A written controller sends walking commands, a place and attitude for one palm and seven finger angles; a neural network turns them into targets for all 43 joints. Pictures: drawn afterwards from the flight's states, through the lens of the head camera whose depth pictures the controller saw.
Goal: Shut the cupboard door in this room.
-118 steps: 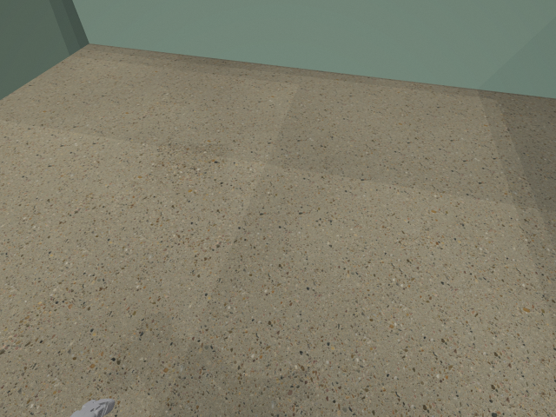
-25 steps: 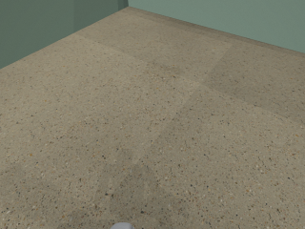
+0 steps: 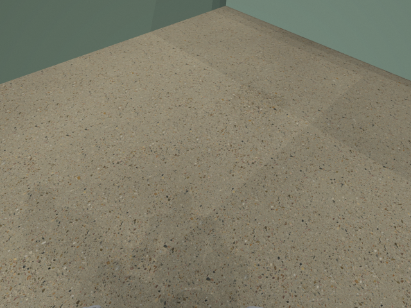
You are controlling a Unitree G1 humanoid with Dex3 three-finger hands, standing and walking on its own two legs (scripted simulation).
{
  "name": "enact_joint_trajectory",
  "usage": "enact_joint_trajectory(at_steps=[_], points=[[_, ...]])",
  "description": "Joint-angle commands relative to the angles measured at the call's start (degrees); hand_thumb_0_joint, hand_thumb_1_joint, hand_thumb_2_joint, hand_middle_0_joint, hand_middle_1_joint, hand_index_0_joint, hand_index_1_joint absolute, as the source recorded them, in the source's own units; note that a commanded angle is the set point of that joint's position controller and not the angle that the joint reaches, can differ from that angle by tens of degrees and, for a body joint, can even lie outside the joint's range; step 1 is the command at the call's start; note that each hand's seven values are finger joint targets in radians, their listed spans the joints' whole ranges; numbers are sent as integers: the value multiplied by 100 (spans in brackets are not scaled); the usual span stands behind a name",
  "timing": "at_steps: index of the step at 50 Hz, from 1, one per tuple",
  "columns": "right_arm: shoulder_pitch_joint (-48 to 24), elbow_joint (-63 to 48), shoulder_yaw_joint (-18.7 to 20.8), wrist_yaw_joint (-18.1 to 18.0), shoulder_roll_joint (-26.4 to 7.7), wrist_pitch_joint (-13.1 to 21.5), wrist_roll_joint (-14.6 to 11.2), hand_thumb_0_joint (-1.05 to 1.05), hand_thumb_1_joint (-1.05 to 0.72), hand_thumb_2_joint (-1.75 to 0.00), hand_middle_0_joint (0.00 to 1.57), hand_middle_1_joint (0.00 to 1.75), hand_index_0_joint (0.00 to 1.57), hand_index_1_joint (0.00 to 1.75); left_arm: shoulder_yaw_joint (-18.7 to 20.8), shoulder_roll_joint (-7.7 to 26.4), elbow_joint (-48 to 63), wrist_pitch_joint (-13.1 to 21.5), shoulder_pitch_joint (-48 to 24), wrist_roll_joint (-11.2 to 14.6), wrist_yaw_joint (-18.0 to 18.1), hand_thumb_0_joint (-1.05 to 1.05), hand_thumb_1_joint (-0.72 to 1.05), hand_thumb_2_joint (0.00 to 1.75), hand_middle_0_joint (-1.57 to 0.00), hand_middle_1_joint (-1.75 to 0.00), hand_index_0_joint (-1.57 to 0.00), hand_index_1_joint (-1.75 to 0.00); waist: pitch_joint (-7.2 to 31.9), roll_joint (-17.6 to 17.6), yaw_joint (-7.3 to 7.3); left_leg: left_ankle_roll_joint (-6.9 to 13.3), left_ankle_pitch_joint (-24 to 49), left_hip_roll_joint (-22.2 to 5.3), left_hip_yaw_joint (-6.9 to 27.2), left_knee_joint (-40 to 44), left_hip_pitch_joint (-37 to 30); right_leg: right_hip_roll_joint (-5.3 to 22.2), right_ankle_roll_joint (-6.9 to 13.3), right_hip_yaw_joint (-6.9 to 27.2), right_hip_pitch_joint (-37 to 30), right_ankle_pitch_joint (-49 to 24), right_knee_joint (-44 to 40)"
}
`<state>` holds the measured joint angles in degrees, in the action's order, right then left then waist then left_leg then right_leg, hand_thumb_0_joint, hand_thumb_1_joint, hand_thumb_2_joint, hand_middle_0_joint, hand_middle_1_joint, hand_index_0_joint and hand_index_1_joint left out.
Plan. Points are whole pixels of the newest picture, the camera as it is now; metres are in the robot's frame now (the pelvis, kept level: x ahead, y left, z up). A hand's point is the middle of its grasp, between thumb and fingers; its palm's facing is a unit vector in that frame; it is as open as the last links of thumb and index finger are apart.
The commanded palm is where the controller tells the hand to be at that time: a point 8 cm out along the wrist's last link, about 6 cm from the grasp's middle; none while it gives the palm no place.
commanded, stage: turn or walk to find it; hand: left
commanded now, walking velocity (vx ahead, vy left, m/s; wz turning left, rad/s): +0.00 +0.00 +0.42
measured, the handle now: out of the picture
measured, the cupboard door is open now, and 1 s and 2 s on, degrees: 85 85 85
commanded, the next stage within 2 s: none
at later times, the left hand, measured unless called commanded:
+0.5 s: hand out of the picture -0.04 +0.17 -0.17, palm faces +0.27 -0.94 -0.23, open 7.4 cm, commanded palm none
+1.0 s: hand out of the picture -0.07 +0.23 -0.16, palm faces +0.44 -0.87 -0.25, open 7.4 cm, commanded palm none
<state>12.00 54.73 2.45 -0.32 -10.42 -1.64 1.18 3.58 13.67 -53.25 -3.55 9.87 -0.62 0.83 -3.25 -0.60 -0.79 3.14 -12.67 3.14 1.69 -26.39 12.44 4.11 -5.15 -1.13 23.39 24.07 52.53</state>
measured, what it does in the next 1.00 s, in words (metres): steps on the spot, turning left: right foot, then left foot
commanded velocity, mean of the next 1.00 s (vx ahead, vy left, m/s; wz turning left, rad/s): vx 0.00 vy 0.00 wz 0.42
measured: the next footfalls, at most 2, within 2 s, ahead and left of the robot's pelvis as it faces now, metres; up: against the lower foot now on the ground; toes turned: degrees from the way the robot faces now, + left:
right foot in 0.14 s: +0.04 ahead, -0.13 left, +0.00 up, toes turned +1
left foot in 0.60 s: -0.06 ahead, +0.11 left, +0.00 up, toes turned +21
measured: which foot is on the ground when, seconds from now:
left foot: down 0.00-0.14, up 0.16-0.58, down 0.60-1.00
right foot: up 0.00-0.12, down 0.14-0.60, up 0.62-1.00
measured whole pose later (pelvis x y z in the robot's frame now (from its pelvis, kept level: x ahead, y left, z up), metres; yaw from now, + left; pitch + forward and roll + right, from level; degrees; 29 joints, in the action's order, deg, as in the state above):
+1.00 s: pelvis -0.07 +0.00 +0.00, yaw +25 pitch -1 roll +0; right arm 13.1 55.3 2.7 -0.6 -10.4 -1.5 1.3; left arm 3.7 13.1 -54.0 -3.7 8.7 -0.6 0.9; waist -3.0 -0.5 -1.4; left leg 3.3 -11.7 3.8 1.9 -25.1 12.5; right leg 4.0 -5.4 -0.9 22.7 24.5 52.7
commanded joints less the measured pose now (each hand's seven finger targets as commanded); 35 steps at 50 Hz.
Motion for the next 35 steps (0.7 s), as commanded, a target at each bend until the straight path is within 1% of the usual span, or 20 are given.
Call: enact_joint_trajectory(at_steps=[1,3,5,6,7,8,10,12,13,18,23,25,26,27,28,29,30,31,33,35], points=[[108,-347,344,-68,-1257,63,45,0,-90,-90,20,30,20,30,68,295,487,161,33,10,68,0,90,90,-20,-30,-20,-30,314,879,-48,735,1828,-1553,1745,698,-49,-149,112,-13,-258,32,-784],[37,-368,356,-52,-1246,53,44,0,-90,-90,20,30,20,30,74,317,472,198,256,26,86,0,90,90,-20,-30,-20,-30,381,845,72,673,1845,-1481,1837,517,175,-234,165,-4,-725,-225,-1442],[-39,-416,361,-24,-1178,36,-2,0,-90,-90,20,30,20,30,109,386,389,262,575,17,107,0,90,90,-20,-30,-20,-30,481,489,262,372,1123,-1170,1679,151,817,-188,192,-48,-1702,-1150,-2617],[74,-434,336,5,-924,40,-55,0,-90,-90,20,30,20,30,156,668,393,327,688,-40,137,0,90,90,-20,-30,-20,-30,590,-264,286,52,259,-751,1305,-525,1414,461,344,581,-2339,-1150,-3339],[182,-554,272,19,-537,38,-73,0,-90,-90,20,30,20,30,260,1226,443,384,716,-128,172,0,90,90,-20,-30,-20,-30,538,-1896,284,-413,-1570,129,227,-1997,2283,1983,936,2194,-2545,-1485,-3787],[43,-563,377,0,-855,-29,3,0,-90,-90,20,30,20,30,221,1258,529,329,690,-55,160,0,90,90,-20,-30,-20,-30,451,-1435,357,-419,-2024,-38,303,-3076,2005,2378,1332,2133,-1567,-1414,-3869],[197,-296,413,80,-863,-170,37,0,-90,-90,20,30,20,30,177,872,691,333,-34,-44,158,0,90,90,-20,-30,-20,-30,20,-1046,7,-444,-1253,-220,367,-4074,1840,1665,1161,1431,-684,-190,-4153],[475,-118,398,132,-791,-185,38,0,-90,-90,20,30,20,30,77,616,730,362,-278,-30,141,0,90,90,-20,-30,-20,-30,-83,-741,-178,-538,-702,-358,163,-4388,1819,1249,1009,646,-667,-783,-3921],[542,-76,376,135,-718,-182,41,0,-90,-90,20,30,20,30,66,562,709,391,-200,-36,136,0,90,90,-20,-30,-20,-30,-38,-728,-164,-594,-577,-365,80,-4413,1841,1167,1009,413,-839,-1082,-3839],[98,-145,317,120,-680,-194,17,0,-90,-90,20,30,20,30,101,657,440,397,455,-74,154,0,90,90,-20,-30,-20,-30,1,-783,159,-729,-870,-552,-99,-3721,1877,1439,1234,306,-1369,-1595,-3684],[-226,-244,223,122,-542,-126,-37,0,-90,-90,20,30,20,30,190,928,268,351,690,-146,137,0,90,90,-20,-30,-20,-30,190,-1021,336,-660,-1463,-538,-456,-2182,1286,1616,1376,155,-1566,-2229,-3339],[-123,-240,197,96,-523,-64,-68,0,-90,-90,20,30,20,30,231,997,211,337,712,-142,125,0,90,90,-20,-30,-20,-30,398,-1099,314,-607,-1417,-468,-618,-1588,916,1662,1345,48,-1654,-2842,-3020],[14,-196,196,80,-523,-46,-74,0,-90,-90,20,30,20,30,234,1020,177,328,666,-130,118,0,90,90,-20,-30,-20,-30,468,-1080,215,-591,-1166,-434,-699,-1236,668,1648,1250,-67,-1586,-2959,-2843],[218,-170,192,74,-559,-12,-75,0,-90,-90,20,30,20,30,238,978,152,315,570,-106,112,0,90,90,-20,-30,-20,-30,557,-995,90,-561,-721,-451,-687,-577,289,1579,1065,-262,-1478,-2901,-2518],[465,-92,217,79,-683,39,-66,0,-90,-90,20,30,20,30,228,901,171,280,544,-57,101,0,90,90,-20,-30,-20,-30,731,-556,-55,-508,112,-503,-592,215,-384,1394,764,-565,-1114,-2592,-1986],[577,-91,305,64,-1149,105,-33,0,-90,-90,20,30,20,30,179,617,262,233,679,-3,80,0,90,90,-20,-30,-20,-30,831,744,-101,-177,995,-1427,607,699,-1107,841,380,-887,-119,-1230,-978],[785,-99,413,16,-1636,105,-21,0,-90,-90,20,30,20,30,61,278,477,200,423,-18,57,0,90,90,-20,-30,-20,-30,668,2017,-234,449,2938,-2572,2007,862,-1199,218,45,-820,994,1228,99],[815,-55,425,-4,-1670,56,1,0,-90,-90,20,30,20,30,69,422,489,137,202,-54,76,0,90,90,-20,-30,-20,-30,647,1318,-293,791,2723,-2738,1692,770,-757,299,166,-303,738,1188,750],[312,-119,321,-103,-1313,89,25,0,-90,-90,20,30,20,30,136,415,309,81,37,-74,58,0,90,90,-20,-30,-20,-30,179,1276,-134,566,1935,-2127,1361,929,-234,328,158,-18,879,457,1172],[24,-229,238,-127,-1145,140,-2,0,-90,-90,20,30,20,30,143,424,177,129,231,-65,-2,0,90,90,-20,-30,-20,-30,125,976,28,461,2497,-1733,944,809,-428,263,96,-13,925,-97,1297]])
